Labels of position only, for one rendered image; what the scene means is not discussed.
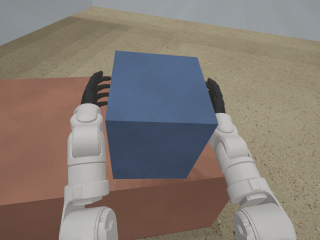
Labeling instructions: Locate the right robot forearm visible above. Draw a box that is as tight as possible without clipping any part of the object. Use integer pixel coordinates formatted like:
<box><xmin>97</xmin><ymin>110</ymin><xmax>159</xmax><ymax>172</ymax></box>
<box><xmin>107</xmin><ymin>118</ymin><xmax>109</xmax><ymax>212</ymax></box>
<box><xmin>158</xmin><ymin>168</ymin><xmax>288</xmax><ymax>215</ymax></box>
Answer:
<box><xmin>208</xmin><ymin>113</ymin><xmax>297</xmax><ymax>239</ymax></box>

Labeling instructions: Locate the left robot forearm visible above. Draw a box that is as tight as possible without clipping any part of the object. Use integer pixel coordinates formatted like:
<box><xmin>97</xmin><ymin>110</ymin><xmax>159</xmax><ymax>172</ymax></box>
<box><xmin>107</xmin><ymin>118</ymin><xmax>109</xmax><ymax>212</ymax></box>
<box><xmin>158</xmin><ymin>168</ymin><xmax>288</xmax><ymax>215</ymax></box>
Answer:
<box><xmin>59</xmin><ymin>103</ymin><xmax>109</xmax><ymax>240</ymax></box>

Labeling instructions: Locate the robot right upper arm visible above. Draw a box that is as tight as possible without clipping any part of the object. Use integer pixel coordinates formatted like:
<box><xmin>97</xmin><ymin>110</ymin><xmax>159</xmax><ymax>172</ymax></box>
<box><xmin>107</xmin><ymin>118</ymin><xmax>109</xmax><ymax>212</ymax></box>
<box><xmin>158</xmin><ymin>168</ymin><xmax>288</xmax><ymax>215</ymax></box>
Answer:
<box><xmin>233</xmin><ymin>203</ymin><xmax>297</xmax><ymax>240</ymax></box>

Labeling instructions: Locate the carton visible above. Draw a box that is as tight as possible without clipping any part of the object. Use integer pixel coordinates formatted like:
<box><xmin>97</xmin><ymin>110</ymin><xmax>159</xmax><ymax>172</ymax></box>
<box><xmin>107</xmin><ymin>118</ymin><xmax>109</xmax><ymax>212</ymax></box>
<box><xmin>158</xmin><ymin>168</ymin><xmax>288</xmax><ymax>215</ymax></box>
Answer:
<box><xmin>105</xmin><ymin>50</ymin><xmax>219</xmax><ymax>179</ymax></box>

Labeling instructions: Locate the robot left upper arm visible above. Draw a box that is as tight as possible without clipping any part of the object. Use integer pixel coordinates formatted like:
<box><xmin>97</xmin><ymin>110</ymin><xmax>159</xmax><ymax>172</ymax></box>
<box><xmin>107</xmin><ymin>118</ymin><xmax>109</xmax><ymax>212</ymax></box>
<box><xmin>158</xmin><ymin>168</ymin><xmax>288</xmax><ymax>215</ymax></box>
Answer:
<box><xmin>59</xmin><ymin>206</ymin><xmax>118</xmax><ymax>240</ymax></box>

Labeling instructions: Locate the pedestal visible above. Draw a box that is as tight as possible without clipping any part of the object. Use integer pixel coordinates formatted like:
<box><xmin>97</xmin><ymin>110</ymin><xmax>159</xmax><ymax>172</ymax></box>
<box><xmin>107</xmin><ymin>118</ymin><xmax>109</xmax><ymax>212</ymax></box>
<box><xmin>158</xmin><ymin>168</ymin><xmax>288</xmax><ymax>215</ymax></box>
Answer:
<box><xmin>0</xmin><ymin>76</ymin><xmax>230</xmax><ymax>240</ymax></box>

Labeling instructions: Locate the left robot hand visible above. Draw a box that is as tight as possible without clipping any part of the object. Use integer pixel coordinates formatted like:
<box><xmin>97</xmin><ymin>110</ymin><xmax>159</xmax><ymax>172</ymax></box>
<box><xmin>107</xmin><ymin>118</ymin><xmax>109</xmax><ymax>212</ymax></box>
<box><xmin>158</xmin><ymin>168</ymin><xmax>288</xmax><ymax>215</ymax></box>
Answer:
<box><xmin>80</xmin><ymin>71</ymin><xmax>111</xmax><ymax>107</ymax></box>

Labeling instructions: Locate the right robot hand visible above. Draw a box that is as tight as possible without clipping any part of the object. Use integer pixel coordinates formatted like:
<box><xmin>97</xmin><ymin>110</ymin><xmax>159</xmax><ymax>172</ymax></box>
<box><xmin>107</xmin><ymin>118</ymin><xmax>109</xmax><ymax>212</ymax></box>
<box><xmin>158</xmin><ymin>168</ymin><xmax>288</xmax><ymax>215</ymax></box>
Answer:
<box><xmin>205</xmin><ymin>78</ymin><xmax>226</xmax><ymax>114</ymax></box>

